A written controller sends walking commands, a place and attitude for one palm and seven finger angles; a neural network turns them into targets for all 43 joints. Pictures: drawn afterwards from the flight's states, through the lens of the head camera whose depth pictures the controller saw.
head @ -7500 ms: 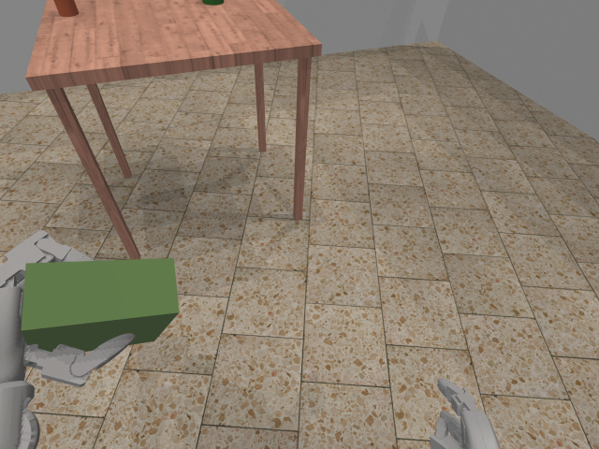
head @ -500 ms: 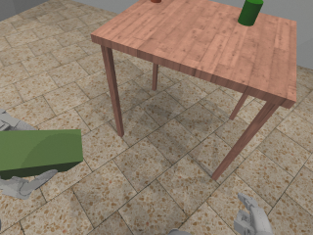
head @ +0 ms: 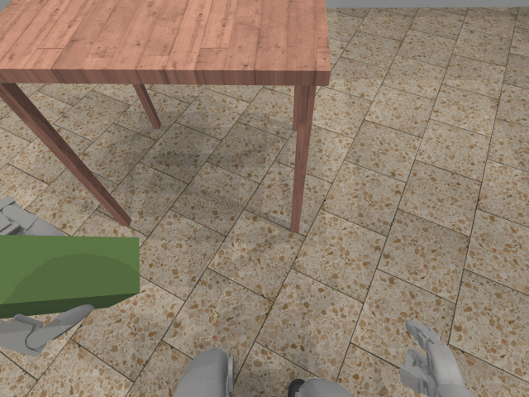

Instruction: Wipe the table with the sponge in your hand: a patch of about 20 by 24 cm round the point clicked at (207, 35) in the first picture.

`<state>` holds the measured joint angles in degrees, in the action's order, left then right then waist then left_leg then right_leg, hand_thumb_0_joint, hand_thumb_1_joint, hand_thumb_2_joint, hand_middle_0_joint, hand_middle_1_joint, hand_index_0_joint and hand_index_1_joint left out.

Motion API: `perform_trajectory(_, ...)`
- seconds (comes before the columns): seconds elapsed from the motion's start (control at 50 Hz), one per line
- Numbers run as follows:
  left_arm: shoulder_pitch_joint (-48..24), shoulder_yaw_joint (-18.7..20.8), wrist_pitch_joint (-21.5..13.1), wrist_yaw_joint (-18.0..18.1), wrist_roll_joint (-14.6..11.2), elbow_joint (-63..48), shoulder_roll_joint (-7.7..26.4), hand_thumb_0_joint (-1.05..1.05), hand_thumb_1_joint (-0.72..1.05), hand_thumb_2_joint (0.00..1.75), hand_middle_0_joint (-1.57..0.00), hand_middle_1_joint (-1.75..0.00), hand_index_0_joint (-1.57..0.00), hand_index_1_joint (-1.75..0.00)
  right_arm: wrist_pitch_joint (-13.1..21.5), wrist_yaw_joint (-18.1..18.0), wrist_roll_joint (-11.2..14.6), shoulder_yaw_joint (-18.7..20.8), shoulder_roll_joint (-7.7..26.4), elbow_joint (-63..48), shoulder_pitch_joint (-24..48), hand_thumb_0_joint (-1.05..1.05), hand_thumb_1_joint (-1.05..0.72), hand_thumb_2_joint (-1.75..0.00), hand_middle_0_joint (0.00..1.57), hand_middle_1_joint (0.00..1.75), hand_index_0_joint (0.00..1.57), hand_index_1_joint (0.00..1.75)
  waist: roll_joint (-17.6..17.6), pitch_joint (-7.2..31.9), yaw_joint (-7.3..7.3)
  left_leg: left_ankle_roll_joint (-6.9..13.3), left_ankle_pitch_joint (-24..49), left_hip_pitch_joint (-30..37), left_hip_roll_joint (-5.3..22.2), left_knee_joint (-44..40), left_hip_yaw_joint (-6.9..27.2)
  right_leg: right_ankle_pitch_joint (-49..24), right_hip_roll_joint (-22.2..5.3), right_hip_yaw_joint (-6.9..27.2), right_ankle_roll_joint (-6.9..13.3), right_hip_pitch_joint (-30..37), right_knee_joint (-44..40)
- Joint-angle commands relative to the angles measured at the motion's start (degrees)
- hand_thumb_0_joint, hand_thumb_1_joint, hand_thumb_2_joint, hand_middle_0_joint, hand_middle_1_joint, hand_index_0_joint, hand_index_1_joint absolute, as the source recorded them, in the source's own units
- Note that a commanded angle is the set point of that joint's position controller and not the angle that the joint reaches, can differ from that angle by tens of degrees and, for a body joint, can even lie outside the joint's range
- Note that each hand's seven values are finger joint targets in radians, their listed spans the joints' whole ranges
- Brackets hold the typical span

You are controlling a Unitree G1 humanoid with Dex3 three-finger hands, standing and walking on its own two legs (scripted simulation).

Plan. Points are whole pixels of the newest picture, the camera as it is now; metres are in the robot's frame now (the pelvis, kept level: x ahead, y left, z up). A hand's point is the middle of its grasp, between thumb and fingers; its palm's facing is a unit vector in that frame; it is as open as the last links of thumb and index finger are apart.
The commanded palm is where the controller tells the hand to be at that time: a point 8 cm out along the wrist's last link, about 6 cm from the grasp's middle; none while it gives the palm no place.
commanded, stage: turn to face it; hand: left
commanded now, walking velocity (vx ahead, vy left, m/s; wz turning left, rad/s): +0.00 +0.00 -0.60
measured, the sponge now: (82, 278) +0.23 +0.20 +0.13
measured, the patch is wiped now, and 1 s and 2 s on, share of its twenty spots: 0.00 0.00 0.00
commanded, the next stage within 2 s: take the last steps up to it in 0.68 s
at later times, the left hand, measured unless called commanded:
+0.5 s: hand (69, 289) +0.21 +0.18 +0.18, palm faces +0.18 -0.89 -0.42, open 9.9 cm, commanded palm +0.17 +0.22 +0.18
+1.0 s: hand (150, 356) +0.16 +0.09 +0.18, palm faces +0.00 -0.86 -0.51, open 9.9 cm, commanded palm +0.13 +0.16 +0.18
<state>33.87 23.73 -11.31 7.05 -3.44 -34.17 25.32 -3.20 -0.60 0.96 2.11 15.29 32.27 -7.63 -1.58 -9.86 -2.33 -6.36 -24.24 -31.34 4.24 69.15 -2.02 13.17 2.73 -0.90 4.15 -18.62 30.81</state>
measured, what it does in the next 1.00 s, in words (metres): walks backwards, turning right: left foot, then right foot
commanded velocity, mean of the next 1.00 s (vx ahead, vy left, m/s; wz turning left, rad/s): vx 0.07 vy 0.04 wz -0.29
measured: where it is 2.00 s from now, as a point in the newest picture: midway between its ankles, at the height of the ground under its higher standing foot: outside the picture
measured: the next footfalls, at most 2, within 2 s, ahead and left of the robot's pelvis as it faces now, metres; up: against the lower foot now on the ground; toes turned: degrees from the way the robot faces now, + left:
left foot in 0.30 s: +0.01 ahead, +0.14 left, +0.00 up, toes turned -7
right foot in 0.60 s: -0.07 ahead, -0.14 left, +0.00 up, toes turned -26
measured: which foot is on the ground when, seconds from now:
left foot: up 0.00-0.28, down 0.30-0.62, up 0.64-1.00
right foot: down 0.00-0.32, up 0.34-0.58, down 0.60-1.00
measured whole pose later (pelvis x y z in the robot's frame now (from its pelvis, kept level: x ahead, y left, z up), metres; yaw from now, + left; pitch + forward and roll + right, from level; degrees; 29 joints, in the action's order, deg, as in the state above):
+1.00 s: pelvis -0.13 -0.04 +0.00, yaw -23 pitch +0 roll +1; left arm 33.4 23.9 -12.8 9.0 -1.4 -33.6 25.2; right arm 0.8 -2.6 0.7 3.0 16.0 34.8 -13.4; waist 1.7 -1.6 -3.0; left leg -0.2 -24.0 -15.6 1.5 33.9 -5.0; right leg 10.2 1.7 -3.3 4.2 -19.0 28.6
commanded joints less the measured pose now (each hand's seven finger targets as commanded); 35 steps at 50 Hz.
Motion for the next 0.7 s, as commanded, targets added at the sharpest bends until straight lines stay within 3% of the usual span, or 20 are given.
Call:
perform_trajectory(0.0,-0.4,10.8,-3.9,3.0,-1.2,-12.0,9.2,0.00,0.10,1.30,-1.20,-1.60,-1.20,-1.60,2.3,-0.4,-0.2,1.5,2.5,-9.2,4.2,0.00,-0.90,-0.90,0.20,0.30,0.20,0.30,4.6,20.7,2.99,0.7,0.5,-1.0,0.8,-7.9,2.4,-32.8,-16.9,18.3,5.7,18.3,-7.9)
perform_trajectory(0.16,-5.9,5.3,-2.0,2.7,0.1,-8.5,6.8,0.00,0.10,1.30,-1.20,-1.60,-1.20,-1.60,2.0,-0.2,0.1,1.1,3.9,-10.1,2.9,0.00,-0.90,-0.90,0.20,0.30,0.20,0.30,9.2,17.2,4.50,2.8,-1.7,10.9,-1.8,-27.1,1.2,-10.1,-14.9,25.9,6.0,6.7,-13.0)
perform_trajectory(0.2,-8.1,4.4,-2.1,2.5,0.4,-9.1,6.9,0.00,0.10,1.30,-1.20,-1.60,-1.20,-1.60,1.8,-0.2,-0.1,0.7,3.6,-10.4,2.4,0.00,-0.90,-0.90,0.20,0.30,0.20,0.30,7.1,16.4,4.25,3.6,-0.1,16.2,-2.2,-33.7,0.9,-4.2,-13.2,26.2,4.6,2.8,-13.8)
perform_trajectory(0.24,-9.7,4.2,-2.4,2.2,0.6,-9.7,7.2,0.00,0.10,1.30,-1.20,-1.60,-1.20,-1.60,1.9,-0.2,-0.3,0.5,3.5,-10.3,1.0,0.00,-0.90,-0.90,0.20,0.30,0.20,0.30,4.3,16.4,3.56,4.9,3.5,25.0,-1.0,-43.6,0.2,1.5,-10.5,24.9,1.5,-3.6,-11.9)
perform_trajectory(0.26,-10.9,4.0,-2.9,2.0,0.7,-10.2,7.0,0.00,0.10,1.30,-1.20,-1.60,-1.20,-1.60,2.2,-0.5,-0.7,0.6,3.9,-10.5,0.9,0.00,-0.90,-0.90,0.20,0.30,0.20,0.30,0.4,14.9,3.36,6.7,3.1,28.4,2.9,-48.2,2.9,3.4,-7.1,22.8,-0.5,-8.4,-7.6)
perform_trajectory(0.28,-12.9,4.3,-3.6,1.7,0.7,-12.1,7.6,0.00,0.10,1.30,-1.20,-1.60,-1.20,-1.60,2.5,-0.8,-1.1,0.9,4.8,-11.3,1.8,0.00,-0.90,-0.90,0.20,0.30,0.20,0.30,-8.1,12.9,3.64,9.6,3.9,30.3,11.1,-52.5,10.5,8.9,-1.7,17.1,-2.6,-14.9,1.0)
perform_trajectory(0.3,-14.4,4.7,-4.0,1.6,1.6,-13.4,8.1,0.00,0.10,1.30,-1.20,-1.60,-1.20,-1.60,3.2,-0.9,-1.0,0.8,4.7,-11.9,1.4,0.00,-0.90,-0.90,0.20,0.30,0.20,0.30,-15.4,13.3,3.95,14.1,12.1,28.1,19.9,-54.7,16.7,14.7,1.7,8.6,-5.0,-16.4,17.7)
perform_trajectory(0.32,-14.0,5.6,-4.2,1.7,2.2,-11.7,8.9,0.00,0.10,1.30,-1.20,-1.60,-1.20,-1.60,4.1,-1.0,-0.6,0.8,2.8,-11.8,1.5,0.00,-0.90,-0.90,0.20,0.30,0.20,0.30,-14.4,13.0,4.37,16.0,15.2,21.8,22.4,-55.0,14.0,14.1,0.5,4.6,-6.1,-14.4,31.7)
perform_trajectory(0.34,-12.9,5.8,-4.1,1.5,2.0,-9.7,8.6,0.00,0.10,1.30,-1.20,-1.60,-1.20,-1.60,4.7,-0.8,-0.9,0.4,2.0,-11.2,1.9,0.00,-0.90,-0.90,0.20,0.30,0.20,0.30,-14.3,12.3,4.58,16.2,13.1,15.7,21.8,-54.9,11.0,12.8,-1.4,5.0,-6.5,-12.1,38.5)
perform_trajectory(0.36,-13.1,3.7,-3.8,1.1,1.7,-10.0,6.2,0.00,0.10,1.30,-1.20,-1.60,-1.20,-1.60,4.9,-0.3,-0.7,0.7,2.5,-11.1,1.2,0.00,-0.90,-0.90,0.20,0.30,0.20,0.30,-13.3,10.3,4.05,15.9,15.6,14.9,20.1,-53.4,6.5,11.9,-2.6,4.6,-6.8,-12.8,38.9)
perform_trajectory(0.38,-17.5,2.2,-3.8,0.8,1.7,-13.8,5.8,0.00,0.10,1.30,-1.20,-1.60,-1.20,-1.60,5.5,0.2,-0.4,0.7,2.5,-10.7,0.9,0.00,-0.90,-0.90,0.20,0.30,0.20,0.30,-13.2,10.6,4.15,14.3,19.6,18.1,18.4,-51.7,1.4,11.0,-3.7,2.7,-7.1,-13.7,35.8)
perform_trajectory(0.42,-14.8,-0.9,-3.1,1.1,1.7,-10.4,2.3,0.00,0.10,1.30,-1.20,-1.60,-1.20,-1.60,6.8,0.5,0.3,0.8,3.2,-10.1,-0.8,0.00,-0.90,-0.90,0.20,0.30,0.20,0.30,-14.0,10.2,3.69,11.3,27.1,20.4,15.7,-48.9,-3.7,11.5,-3.6,-1.3,-7.4,-10.7,24.8)
perform_trajectory(0.48,-16.4,-0.7,-2.2,1.5,1.9,-8.8,3.5,0.00,0.10,1.30,-1.20,-1.60,-1.20,-1.60,8.3,0.5,0.2,0.6,4.0,-9.6,-2.1,0.00,-0.90,-0.90,0.20,0.30,0.20,0.30,-11.9,10.1,2.05,9.6,33.3,22.1,15.9,-46.5,-3.2,10.3,-1.8,-5.9,-7.8,-4.7,12.6)
perform_trajectory(0.54,-15.7,1.7,-2.2,1.6,2.0,-7.1,5.0,0.00,0.10,1.30,-1.20,-1.60,-1.20,-1.60,9.2,0.4,0.0,0.7,4.1,-9.3,-1.8,0.00,-0.90,-0.90,0.20,0.30,0.20,0.30,-11.5,13.2,2.61,7.7,31.6,22.2,14.5,-39.4,-4.7,3.9,-0.8,-8.1,-7.4,4.1,-0.2)
perform_trajectory(0.56,-14.9,2.5,-2.4,1.6,2.1,-7.0,5.5,0.00,0.10,1.30,-1.20,-1.60,-1.20,-1.60,9.4,0.5,0.2,0.8,3.7,-9.1,-1.8,0.00,-0.90,-0.90,0.20,0.30,0.20,0.30,-9.8,14.5,2.90,6.7,28.3,20.9,13.1,-35.0,-5.6,-2.2,-1.8,-7.3,-6.7,8.3,-5.2)
perform_trajectory(0.58,-12.9,3.7,-2.6,1.8,2.6,-6.9,7.0,0.00,0.10,1.30,-1.20,-1.60,-1.20,-1.60,9.1,0.6,0.4,0.9,2.9,-8.9,-2.4,0.00,-0.90,-0.90,0.20,0.30,0.20,0.30,-4.7,17.2,2.38,5.2,21.6,17.9,10.3,-28.1,-7.3,-12.2,-7.2,-1.7,-4.3,12.2,-7.2)
perform_trajectory(0.6,-11.8,5.9,-3.2,2.3,2.4,-8.0,9.6,0.00,0.10,1.30,-1.20,-1.60,-1.20,-1.60,8.9,0.4,0.5,0.1,0.8,-9.9,-1.2,0.00,-0.90,-0.90,0.20,0.30,0.20,0.30,8.7,18.2,2.74,2.9,3.0,7.4,4.2,-18.1,-7.8,-35.7,-16.3,11.8,0.5,19.2,-6.4)
perform_trajectory(0.62,-9.9,9.6,-3.8,2.8,2.0,-7.8,12.4,0.00,0.10,1.30,-1.20,-1.60,-1.20,-1.60,8.6,0.1,0.0,-0.7,0.4,-10.1,1.5,0.00,-0.90,-0.90,0.20,0.30,0.20,0.30,15.3,19.0,4.07,2.3,-13.0,-0.5,0.4,-8.0,-3.8,-51.3,-22.8,19.1,4.9,20.6,-6.3)
perform_trajectory(0.64,-7.2,9.1,-3.1,2.5,0.8,-8.5,11.0,0.00,0.10,1.30,-1.20,-1.60,-1.20,-1.60,7.9,0.0,0.8,0.5,1.1,-9.6,1.6,0.00,-0.90,-0.90,0.20,0.30,0.20,0.30,16.6,21.8,3.76,2.6,-10.3,-0.6,1.1,-1.1,1.7,-50.4,-22.8,19.3,4.6,20.8,-5.6)
perform_trajectory(0.68,0.7,13.6,-3.6,2.8,0.2,-10.7,12.5,0.00,0.10,1.30,-1.20,-1.60,-1.20,-1.60,6.8,0.0,0.4,-0.7,-0.3,-9.9,3.6,0.00,-0.90,-0.90,0.20,0.30,0.20,0.30,9.1,23.1,3.69,2.3,-6.6,-3.9,1.6,0.8,3.7,-45.6,-20.9,16.9,5.7,23.1,-3.4)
